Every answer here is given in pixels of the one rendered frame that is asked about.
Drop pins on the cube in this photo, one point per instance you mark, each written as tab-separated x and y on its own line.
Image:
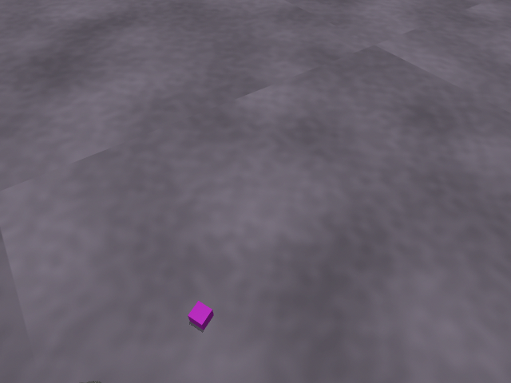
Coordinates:
201	315

